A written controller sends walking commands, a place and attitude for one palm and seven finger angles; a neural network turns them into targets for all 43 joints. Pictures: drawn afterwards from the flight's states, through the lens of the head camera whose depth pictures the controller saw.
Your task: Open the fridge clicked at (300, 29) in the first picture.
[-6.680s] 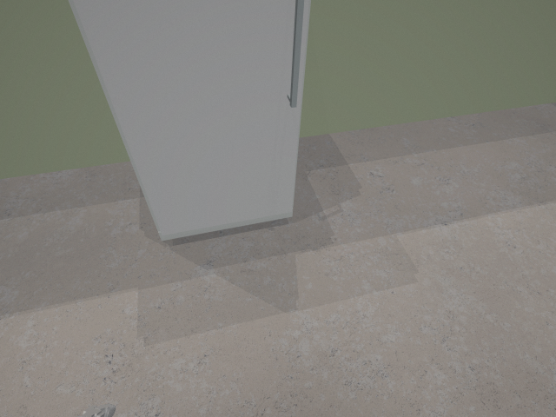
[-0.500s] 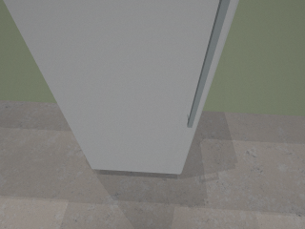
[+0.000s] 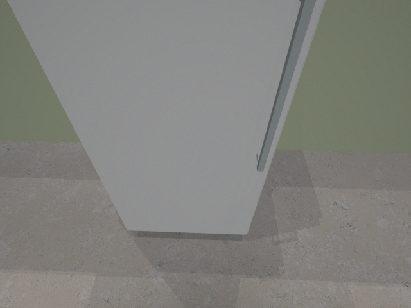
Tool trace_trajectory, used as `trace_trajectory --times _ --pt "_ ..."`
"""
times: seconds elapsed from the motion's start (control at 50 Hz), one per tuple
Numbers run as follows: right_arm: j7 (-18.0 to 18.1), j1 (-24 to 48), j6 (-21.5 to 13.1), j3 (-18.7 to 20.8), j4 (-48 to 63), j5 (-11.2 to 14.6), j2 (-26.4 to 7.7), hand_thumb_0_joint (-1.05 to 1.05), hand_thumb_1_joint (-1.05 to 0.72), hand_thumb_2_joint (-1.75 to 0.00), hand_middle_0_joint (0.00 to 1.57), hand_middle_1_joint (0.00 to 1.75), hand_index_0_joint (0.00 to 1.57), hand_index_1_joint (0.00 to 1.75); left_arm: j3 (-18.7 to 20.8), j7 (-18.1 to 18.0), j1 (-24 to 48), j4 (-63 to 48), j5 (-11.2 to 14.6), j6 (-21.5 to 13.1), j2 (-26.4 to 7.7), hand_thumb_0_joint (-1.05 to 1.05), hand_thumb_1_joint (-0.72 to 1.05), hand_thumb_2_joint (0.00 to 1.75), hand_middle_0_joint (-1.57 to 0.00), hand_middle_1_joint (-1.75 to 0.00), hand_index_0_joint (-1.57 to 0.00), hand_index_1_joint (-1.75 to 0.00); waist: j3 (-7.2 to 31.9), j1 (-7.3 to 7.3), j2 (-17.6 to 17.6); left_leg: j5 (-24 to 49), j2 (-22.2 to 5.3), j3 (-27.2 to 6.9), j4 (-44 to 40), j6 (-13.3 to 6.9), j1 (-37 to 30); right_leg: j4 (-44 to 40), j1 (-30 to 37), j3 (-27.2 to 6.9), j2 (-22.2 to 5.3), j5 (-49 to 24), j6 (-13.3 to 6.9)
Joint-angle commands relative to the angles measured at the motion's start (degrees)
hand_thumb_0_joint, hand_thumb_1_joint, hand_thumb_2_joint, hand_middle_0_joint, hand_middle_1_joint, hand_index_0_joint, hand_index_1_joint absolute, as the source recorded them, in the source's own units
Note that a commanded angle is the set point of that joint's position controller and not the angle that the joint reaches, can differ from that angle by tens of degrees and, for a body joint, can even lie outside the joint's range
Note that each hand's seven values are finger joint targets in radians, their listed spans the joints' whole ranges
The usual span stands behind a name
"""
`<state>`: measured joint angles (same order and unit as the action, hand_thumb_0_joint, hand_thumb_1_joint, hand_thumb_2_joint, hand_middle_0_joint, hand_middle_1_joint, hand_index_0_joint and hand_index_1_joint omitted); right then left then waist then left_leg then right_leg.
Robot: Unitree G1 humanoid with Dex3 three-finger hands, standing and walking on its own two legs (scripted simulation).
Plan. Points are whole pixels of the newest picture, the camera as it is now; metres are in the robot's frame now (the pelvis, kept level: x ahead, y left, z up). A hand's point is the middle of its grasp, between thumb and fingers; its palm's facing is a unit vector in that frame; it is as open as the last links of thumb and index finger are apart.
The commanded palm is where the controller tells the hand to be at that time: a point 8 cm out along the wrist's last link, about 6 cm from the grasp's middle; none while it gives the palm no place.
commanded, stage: look again from close up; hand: right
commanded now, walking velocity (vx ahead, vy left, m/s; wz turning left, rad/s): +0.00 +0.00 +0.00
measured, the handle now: (275, 103) +0.53 -0.13 +0.12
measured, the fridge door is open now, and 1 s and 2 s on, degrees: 0 0 0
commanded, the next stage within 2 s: shuffle to correct the standing spot in 0.18 s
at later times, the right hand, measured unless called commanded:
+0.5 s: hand out of the picture +0.01 -0.19 -0.18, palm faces +0.04 +0.98 -0.19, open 7.4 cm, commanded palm none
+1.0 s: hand out of the picture +0.07 -0.17 -0.19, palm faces +0.06 +0.98 -0.19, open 7.3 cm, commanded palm none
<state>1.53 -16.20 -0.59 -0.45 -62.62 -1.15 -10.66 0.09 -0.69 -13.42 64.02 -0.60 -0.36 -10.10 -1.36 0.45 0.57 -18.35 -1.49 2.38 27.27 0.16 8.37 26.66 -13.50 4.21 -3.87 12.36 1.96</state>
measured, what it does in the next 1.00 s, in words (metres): shifts its weight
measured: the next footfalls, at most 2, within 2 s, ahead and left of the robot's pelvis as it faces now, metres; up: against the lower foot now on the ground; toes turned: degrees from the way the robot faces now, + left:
left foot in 1.08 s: +0.07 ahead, +0.10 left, +0.00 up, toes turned +0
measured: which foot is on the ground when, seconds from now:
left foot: down 0.00-1.00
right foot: down 0.00-1.00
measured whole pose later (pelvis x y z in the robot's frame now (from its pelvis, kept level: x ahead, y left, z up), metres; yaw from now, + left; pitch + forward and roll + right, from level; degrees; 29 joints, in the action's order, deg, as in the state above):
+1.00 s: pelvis +0.07 +0.00 -0.01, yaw -1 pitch +0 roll -1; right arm 3.1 -16.0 0.9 1.5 -60.6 -1.3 -8.3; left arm 1.9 -2.5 -12.3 62.3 -0.6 0.4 -8.2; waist -4.0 1.0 2.6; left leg -23.1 -2.7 6.7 37.5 -0.9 12.4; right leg 32.6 -13.8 7.7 -2.2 18.7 0.0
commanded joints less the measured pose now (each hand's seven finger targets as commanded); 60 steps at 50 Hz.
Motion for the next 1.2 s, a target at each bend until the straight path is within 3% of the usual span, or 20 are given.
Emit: trace_trajectory --times 0.0,0.26,0.36,0.42,0.5,0.54,0.58,0.62,0.66,0.7,0.72,0.8,0.86,0.94,0.96,1.0,1.06,1.08,1.12,1.18 --pt "0.2 -2.4 -1.0 1.7 1.9 0.2 -7.9 0.0 -0.9 -0.9 0.2 0.3 0.2 0.3 1.1 -0.7 -1.0 -2.4 -0.1 -0.9 -7.0 0.0 0.9 0.9 -0.2 -0.3 -0.2 -0.3 -1.4 0.11 -0.1 10.8 -5.0 -4.3 -6.6 -1.7 4.6 -3.3 3.1 -3.1 -2.8 -8.3 -2.3" --pt "0.1 -1.2 -1.0 2.0 1.9 0.3 -8.9 0.0 -0.9 -0.9 0.2 0.3 0.2 0.3 1.1 -0.8 0.2 -2.3 -0.1 -1.2 -8.5 0.0 0.9 0.9 -0.2 -0.3 -0.2 -0.3 0.9 0.24 -0.8 14.3 -5.2 -3.6 -6.0 -1.5 2.5 -3.5 4.4 -3.6 -3.2 -12.0 -2.5" --pt "-0.4 -3.9 0.2 1.9 0.8 0.0 -6.7 0.0 -0.9 -0.9 0.2 0.3 0.2 0.3 0.7 -0.1 -1.7 -1.8 -0.8 -0.2 -5.4 0.0 0.9 0.9 -0.2 -0.3 -0.2 -0.3 -4.7 0.21 2.0 -9.8 -5.0 -4.8 -8.0 -2.6 6.2 -0.9 -1.3 -1.5 -1.2 6.4 -2.2" --pt "-0.6 -5.4 0.2 2.6 0.9 0.0 -7.0 0.0 -0.9 -0.9 0.2 0.3 0.2 0.3 0.7 0.0 -2.2 -2.7 -0.9 -0.3 -4.5 0.0 0.9 0.9 -0.2 -0.3 -0.2 -0.3 -7.0 0.36 3.4 -12.5 -6.1 -6.3 -8.5 -4.1 6.6 2.9 -4.6 -0.1 0.0 7.8 -2.3" --pt "-0.8 -6.3 -0.3 3.0 1.0 0.0 -6.3 0.0 -0.9 -0.9 0.2 0.3 0.2 0.3 1.0 -0.2 -5.4 -2.3 -0.8 -1.4 -4.6 0.0 0.9 0.9 -0.2 -0.3 -0.2 -0.3 -5.6 -0.78 0.2 -2.0 -4.6 -2.6 -1.5 -4.1 6.7 3.9 -1.0 -0.6 -1.7 -1.0 -3.3" --pt "-0.9 -5.9 -0.5 2.8 1.6 -0.1 -4.0 0.0 -0.9 -0.9 0.2 0.3 0.2 0.3 1.8 -0.6 -10.1 -0.4 -0.9 -1.7 -7.4 0.0 0.9 0.9 -0.2 -0.3 -0.2 -0.3 -3.2 -2.29 -9.0 -1.6 -0.7 3.5 9.4 -2.3 11.3 -0.2 5.4 -8.8 -7.8 -9.3 -6.3" --pt "-0.7 -2.9 -0.7 2.4 3.5 -0.2 -1.9 0.0 -0.9 -0.9 0.2 0.3 0.2 0.3 2.5 -1.5 -14.0 0.8 -1.1 -1.6 -9.0 0.0 0.9 0.9 -0.2 -0.3 -0.2 -0.3 -4.1 -3.43 -16.4 -13.7 1.1 4.9 19.8 -1.5 21.0 -4.8 10.7 -18.5 -14.7 -20.9 -12.2" --pt "-0.6 -1.8 -0.7 2.8 4.1 0.1 -0.7 0.0 -0.9 -0.9 0.2 0.3 0.2 0.3 2.1 -2.1 -12.3 0.6 -1.2 -1.5 -7.7 0.0 0.9 0.9 -0.2 -0.3 -0.2 -0.3 -4.7 -2.33 -12.7 -15.0 -0.9 2.4 16.8 -1.7 18.7 -2.4 8.5 -15.1 -15.1 -35.6 -12.8" --pt "-0.5 -10.0 -1.3 3.4 0.9 0.3 -0.8 0.0 -0.9 -0.9 0.2 0.3 0.2 0.3 1.6 -2.2 -6.4 -0.7 -0.4 -1.3 -6.1 0.0 0.9 0.9 -0.2 -0.3 -0.2 -0.3 0.5 2.44 -7.1 6.2 -2.0 1.7 -1.1 -0.7 1.2 5.8 1.0 -5.1 -7.9 -28.9 -6.5" --pt "0.6 -13.6 -2.0 3.6 -0.9 0.5 -6.0 0.0 -0.9 -0.9 0.2 0.3 0.2 0.3 0.4 -1.9 -5.0 -2.8 0.4 -1.2 -0.7 0.0 0.9 0.9 -0.2 -0.3 -0.2 -0.3 3.5 1.97 8.5 48.3 -15.1 -7.6 -3.0 -3.3 -8.6 9.6 -7.7 1.1 -0.6 4.9 -0.9" --pt "0.7 -11.6 -2.1 3.4 -0.6 0.4 -6.5 0.0 -0.9 -0.9 0.2 0.3 0.2 0.3 1.0 -2.1 -3.8 -2.7 0.5 -0.7 -1.2 0.0 0.9 0.9 -0.2 -0.3 -0.2 -0.3 1.1 1.86 10.3 59.3 -15.9 -6.3 -1.9 -4.6 -7.2 11.9 -7.8 0.4 -0.2 14.7 -0.8" --pt "2.0 -9.0 -1.1 2.8 0.5 -0.3 -4.3 0.0 -0.9 -0.9 0.2 0.3 0.2 0.3 1.3 -2.1 -4.2 -2.2 0.7 0.0 0.9 0.0 0.9 0.9 -0.2 -0.3 -0.2 -0.3 -0.2 1.49 9.1 68.1 -16.0 -4.7 1.9 -8.0 -8.5 13.3 -10.3 0.4 -0.1 13.6 -1.4" --pt "2.0 -6.5 -0.3 3.3 2.1 -0.1 -5.3 0.0 -0.9 -0.9 0.2 0.3 0.2 0.3 1.6 -1.9 -5.2 -2.2 0.3 0.6 0.7 0.0 0.9 0.9 -0.2 -0.3 -0.2 -0.3 1.5 0.26 6.8 58.6 -13.3 -3.4 4.6 -7.3 -5.2 4.8 -4.1 1.9 1.4 3.0 -1.3" --pt "1.9 -2.8 0.6 3.5 5.6 0.2 -3.2 0.0 -0.9 -0.9 0.2 0.3 0.2 0.3 2.9 -2.2 -8.1 -2.3 -0.1 0.3 -4.9 0.0 0.9 0.9 -0.2 -0.3 -0.2 -0.3 4.6 -1.33 -10.9 16.0 -3.9 2.9 11.5 -0.2 7.2 1.8 10.9 -5.6 -9.5 -49.5 -7.6" --pt "1.8 -2.3 1.0 3.5 5.9 0.3 -2.5 0.0 -0.9 -0.9 0.2 0.3 0.2 0.3 2.9 -2.2 -6.4 -2.7 -0.1 0.2 -5.5 0.0 0.9 0.9 -0.2 -0.3 -0.2 -0.3 2.7 -0.67 -12.9 -1.9 -2.3 2.1 13.7 0.0 8.8 -0.9 9.6 -8.3 -12.0 -51.9 -10.2" --pt "1.4 -2.5 1.4 3.2 5.5 0.2 -1.2 0.0 -0.9 -0.9 0.2 0.3 0.2 0.3 2.9 -2.2 -2.9 -4.1 -0.5 -0.1 -5.4 0.0 0.9 0.9 -0.2 -0.3 -0.2 -0.3 0.3 0.43 -10.2 -8.4 -2.2 0.5 10.6 -0.2 8.4 -2.5 7.4 -8.3 -12.1 -45.2 -11.4" --pt "1.1 -6.1 0.5 3.1 4.0 -0.5 -3.0 0.0 -0.9 -0.9 0.2 0.3 0.2 0.3 2.9 -1.8 0.1 -6.3 -0.1 0.0 -4.6 0.0 0.9 0.9 -0.2 -0.3 -0.2 -0.3 2.4 1.31 -0.9 17.2 -5.5 -3.4 -1.3 -1.0 2.5 2.4 2.5 -3.1 -5.2 -20.4 -5.3" --pt "2.9 -8.0 0.1 2.6 4.0 -0.3 -6.2 0.0 -0.9 -0.9 0.2 0.3 0.2 0.3 3.5 -1.2 3.8 -10.8 1.1 -0.6 -7.7 0.0 0.9 0.9 -0.2 -0.3 -0.2 -0.3 3.7 1.16 -1.6 42.0 -9.3 -8.4 -3.1 -0.9 5.2 12.9 4.2 0.0 -4.6 -21.5 -2.1" --pt "2.6 -5.0 -1.9 3.4 6.8 -0.5 -8.5 0.0 -0.9 -0.9 0.2 0.3 0.2 0.3 2.8 -0.3 0.6 -13.3 0.4 -0.1 -3.0 0.0 0.9 0.9 -0.2 -0.3 -0.2 -0.3 8.0 -0.73 10.3 71.4 -14.7 -9.5 3.7 -5.8 -9.4 13.6 -9.1 0.1 1.6 8.6 -2.5" --pt "2.3 -2.7 -1.5 2.6 9.5 0.0 -8.0 0.0 -0.9 -0.9 0.2 0.3 0.2 0.3 2.9 -0.3 -1.6 -13.1 0.4 0.4 -3.3 0.0 0.9 0.9 -0.2 -0.3 -0.2 -0.3 9.0 -2.14 9.0 57.0 -11.0 -5.8 6.3 -5.7 -5.5 4.3 -1.3 0.5 3.8 1.7 -3.0"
